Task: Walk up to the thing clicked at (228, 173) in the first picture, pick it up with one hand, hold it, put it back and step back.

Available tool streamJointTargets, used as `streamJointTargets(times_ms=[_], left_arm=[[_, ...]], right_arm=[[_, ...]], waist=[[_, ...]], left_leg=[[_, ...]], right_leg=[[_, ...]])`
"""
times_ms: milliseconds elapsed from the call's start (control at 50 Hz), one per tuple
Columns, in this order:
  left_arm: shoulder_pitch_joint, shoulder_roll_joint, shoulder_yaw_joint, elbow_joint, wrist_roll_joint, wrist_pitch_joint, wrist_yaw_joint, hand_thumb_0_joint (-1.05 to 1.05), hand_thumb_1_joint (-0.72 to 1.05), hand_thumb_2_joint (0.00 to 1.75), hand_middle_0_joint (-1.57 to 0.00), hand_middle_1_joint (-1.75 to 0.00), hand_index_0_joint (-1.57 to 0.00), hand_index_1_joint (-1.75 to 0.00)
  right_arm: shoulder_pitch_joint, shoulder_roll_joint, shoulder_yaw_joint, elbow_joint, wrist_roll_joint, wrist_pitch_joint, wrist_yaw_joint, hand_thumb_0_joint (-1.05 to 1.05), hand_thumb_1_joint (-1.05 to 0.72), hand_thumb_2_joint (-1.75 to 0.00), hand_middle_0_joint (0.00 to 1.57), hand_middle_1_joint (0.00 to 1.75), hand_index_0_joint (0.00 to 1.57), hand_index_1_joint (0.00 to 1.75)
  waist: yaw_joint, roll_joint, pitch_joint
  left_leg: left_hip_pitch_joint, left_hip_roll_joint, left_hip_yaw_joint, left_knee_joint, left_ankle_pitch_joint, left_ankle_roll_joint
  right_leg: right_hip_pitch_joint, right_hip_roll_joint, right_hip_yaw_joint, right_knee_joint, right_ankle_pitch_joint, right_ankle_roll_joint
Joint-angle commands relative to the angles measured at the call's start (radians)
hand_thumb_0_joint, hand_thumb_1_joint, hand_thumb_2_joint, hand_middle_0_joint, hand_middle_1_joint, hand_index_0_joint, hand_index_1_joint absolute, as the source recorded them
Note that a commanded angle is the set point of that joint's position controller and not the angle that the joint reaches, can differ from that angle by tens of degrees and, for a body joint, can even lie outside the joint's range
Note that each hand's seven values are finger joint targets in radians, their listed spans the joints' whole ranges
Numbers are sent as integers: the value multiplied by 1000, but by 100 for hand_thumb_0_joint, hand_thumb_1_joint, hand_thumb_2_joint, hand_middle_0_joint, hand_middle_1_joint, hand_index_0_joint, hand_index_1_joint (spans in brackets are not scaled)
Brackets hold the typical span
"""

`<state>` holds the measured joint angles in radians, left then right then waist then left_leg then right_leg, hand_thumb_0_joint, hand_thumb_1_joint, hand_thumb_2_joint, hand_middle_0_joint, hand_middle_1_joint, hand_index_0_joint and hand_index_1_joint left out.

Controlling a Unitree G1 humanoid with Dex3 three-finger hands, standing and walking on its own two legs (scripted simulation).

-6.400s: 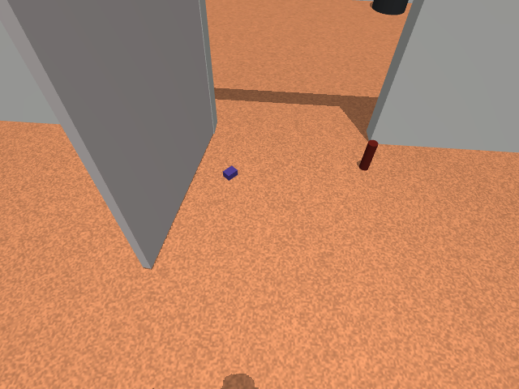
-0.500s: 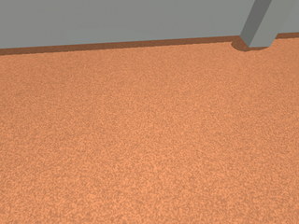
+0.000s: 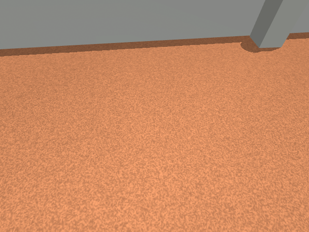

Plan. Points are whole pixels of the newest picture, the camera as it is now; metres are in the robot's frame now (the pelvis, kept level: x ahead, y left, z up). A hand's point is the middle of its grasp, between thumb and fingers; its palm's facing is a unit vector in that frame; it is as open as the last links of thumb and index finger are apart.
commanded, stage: stand
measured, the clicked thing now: out of the picture -0.34 +1.13 -0.76
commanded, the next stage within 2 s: walk up in 0.30 s
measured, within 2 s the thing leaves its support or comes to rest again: neither
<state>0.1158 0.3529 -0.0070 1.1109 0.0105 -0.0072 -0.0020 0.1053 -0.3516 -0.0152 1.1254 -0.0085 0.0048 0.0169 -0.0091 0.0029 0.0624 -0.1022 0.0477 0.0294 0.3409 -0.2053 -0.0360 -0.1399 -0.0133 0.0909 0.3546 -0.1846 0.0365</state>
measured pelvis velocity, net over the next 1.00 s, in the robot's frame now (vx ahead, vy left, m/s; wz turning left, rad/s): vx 0.20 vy -0.02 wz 0.00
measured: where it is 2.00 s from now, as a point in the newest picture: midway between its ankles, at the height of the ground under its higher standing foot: (157, 173)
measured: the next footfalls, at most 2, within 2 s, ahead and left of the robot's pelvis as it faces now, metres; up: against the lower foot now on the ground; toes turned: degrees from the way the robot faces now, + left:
left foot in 0.98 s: +0.36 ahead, +0.09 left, +0.00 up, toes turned +3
right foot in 1.52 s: +0.56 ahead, -0.13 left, +0.00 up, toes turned +24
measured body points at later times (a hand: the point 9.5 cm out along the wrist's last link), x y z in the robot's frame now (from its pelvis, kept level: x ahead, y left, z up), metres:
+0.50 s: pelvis +0.03 -0.02 -0.01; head +0.03 -0.03 +0.44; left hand +0.11 +0.31 -0.12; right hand +0.06 -0.34 -0.14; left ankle -0.01 +0.14 -0.75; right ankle +0.05 -0.14 -0.73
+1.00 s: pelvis +0.20 -0.02 -0.03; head +0.23 -0.01 +0.42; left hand +0.24 +0.30 -0.15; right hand +0.28 -0.33 -0.13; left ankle +0.32 +0.09 -0.75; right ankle +0.08 -0.15 -0.75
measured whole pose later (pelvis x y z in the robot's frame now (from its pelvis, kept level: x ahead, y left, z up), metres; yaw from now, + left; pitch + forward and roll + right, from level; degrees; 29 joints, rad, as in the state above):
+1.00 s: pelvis +0.20 -0.02 -0.03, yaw +0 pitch -3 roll -2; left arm 0.33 0.39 0.06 0.89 0.02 -0.07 -0.02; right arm 0.24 -0.38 -0.07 0.90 -0.03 -0.01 0.09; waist 0.02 0.01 0.11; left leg -0.41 0.05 0.02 0.59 -0.12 0.03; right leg 0.05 0.00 -0.09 0.46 -0.46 0.01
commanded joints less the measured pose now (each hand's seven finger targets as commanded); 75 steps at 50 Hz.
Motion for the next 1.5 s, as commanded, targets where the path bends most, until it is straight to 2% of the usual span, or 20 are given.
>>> streamJointTargets(times_ms=[0,260,300,380,440,500,540,560,680,880,960,980,1020,1040,1100,1120,1160,1280,1380,1480], left_arm=[[-32,220,44,-56,-1,-21,13,0,90,90,-20,-30,-20,-30],[-32,222,45,-58,0,-19,13,0,90,90,-20,-30,-20,-30],[4,279,96,-107,19,-26,-20,0,90,90,-20,-30,-20,-30],[-74,245,103,-177,22,-29,-39,0,90,90,-20,-30,-20,-30],[-11,229,104,-179,12,-48,-61,0,90,90,-20,-30,-20,-30],[268,241,135,-91,16,-62,-48,0,90,90,-20,-30,-20,-30],[383,390,181,-98,31,-75,-16,0,90,90,-20,-30,-20,-30],[253,427,182,-151,30,-70,-15,0,90,90,-20,-30,-20,-30],[137,273,137,-230,-7,-98,-11,0,90,90,-20,-30,-20,-30],[195,304,148,-287,3,-90,-9,0,90,90,-20,-30,-20,-30],[168,307,136,-310,-2,-87,-3,0,90,90,-20,-30,-20,-30],[217,259,118,-315,-6,-82,-3,0,90,90,-20,-30,-20,-30],[307,233,116,-312,-22,-71,2,0,90,90,-20,-30,-20,-30],[256,283,114,-301,-9,-66,10,0,90,90,-20,-30,-20,-30],[280,261,109,-284,-26,-64,-10,0,90,90,-20,-30,-20,-30],[108,252,103,-367,4,-57,-42,0,90,90,-20,-30,-20,-30],[22,237,110,-407,13,-45,-49,0,90,90,-20,-30,-20,-30],[13,229,120,-409,24,-6,-67,0,90,90,-20,-30,-20,-30],[-49,242,140,-427,18,-18,-74,0,90,90,-20,-30,-20,-30],[199,311,183,-362,28,-39,-39,0,90,90,-20,-30,-20,-30]], right_arm=[[-26,-218,-41,-61,2,-23,-18,0,-90,-90,20,30,20,30],[-29,-215,-40,-67,2,-25,-19,0,-90,-90,20,30,20,30],[62,-299,-101,-111,-25,-40,9,0,-90,-90,20,30,20,30],[87,-360,-138,-147,-33,-52,11,0,-90,-90,20,30,20,30],[70,-303,-128,-192,-37,-57,21,0,-90,-90,20,30,20,30],[-60,-260,-116,-249,-29,-38,30,0,-90,-90,20,30,20,30],[0,-144,-74,-292,-14,-26,29,0,-90,-90,20,30,20,30],[39,-231,-99,-278,-11,-16,22,0,-90,-90,20,30,20,30],[202,-235,-94,-208,3,-29,34,0,-90,-90,20,30,20,30],[55,-217,-98,-327,-18,-41,66,0,-90,-90,20,30,20,30],[224,-241,-128,-300,-24,-52,57,0,-90,-90,20,30,20,30],[349,-289,-150,-273,-33,-60,47,0,-90,-90,20,30,20,30],[396,-388,-174,-308,-9,-69,31,0,-90,-90,20,30,20,30],[341,-376,-179,-321,10,-67,27,0,-90,-90,20,30,20,30],[190,-275,-125,-373,12,-72,13,0,-90,-90,20,30,20,30],[194,-283,-118,-372,14,-41,26,0,-90,-90,20,30,20,30],[279,-310,-126,-374,10,-30,19,0,-90,-90,20,30,20,30],[217,-320,-125,-413,-5,-41,14,0,-90,-90,20,30,20,30],[223,-326,-126,-414,-13,-44,13,0,-90,-90,20,30,20,30],[200,-218,-86,-424,-8,-45,-11,0,-90,-90,20,30,20,30]], waist=[[-2,-6,-99],[0,-4,-97],[-17,30,-106],[-45,152,126],[-19,148,58],[131,80,-28],[164,-281,-31],[115,-145,8],[7,-105,44],[51,-111,54],[-56,-5,-29],[-105,105,-113],[-99,275,-220],[-85,195,-163],[1,93,-3],[8,65,-1],[-39,99,-8],[7,145,-20],[17,170,35],[188,-31,-108]], left_leg=[[47,89,-62,-39,138,51],[45,91,-62,-47,150,52],[96,91,-117,-18,-510,137],[35,372,-377,-250,-479,282],[62,246,-201,-155,-318,240],[-214,108,6,175,-255,155],[-565,-115,-55,693,-394,68],[-510,-74,-156,745,-341,70],[-416,-7,-185,645,-67,51],[-347,28,-23,275,66,58],[-22,-26,42,177,87,110],[165,-12,-13,148,-2,158],[337,351,-738,-59,-145,323],[234,375,-728,-73,-174,354],[-56,236,-290,-76,-10,234],[-42,155,-473,-95,105,242],[-17,150,-458,-98,238,247],[-131,95,-441,-176,-213,245],[-198,117,-505,-149,-203,238],[-409,-39,-358,290,-93,106]], right_leg=[[-8,-95,41,-42,204,-54],[3,-93,35,-35,218,-54],[-161,-17,30,67,-434,-90],[-450,-44,-42,422,-292,-51],[-325,-45,-71,280,-272,-59],[170,23,-152,71,-44,-59],[264,-274,476,-225,-486,-95],[105,-367,598,-305,-720,-159],[67,-199,87,-174,27,-162],[103,-225,-62,-65,303,-207],[-9,-177,-126,235,403,-175],[-118,-102,-165,487,328,-142],[-431,120,-61,860,-386,-93],[-437,47,18,924,-385,-104],[-351,-23,36,827,-206,-98],[-391,4,-16,734,-247,-56],[-357,37,-43,622,-231,-25],[-321,24,-58,479,-77,-2],[-247,1,6,318,-64,-21],[300,-82,104,-9,-63,-106]])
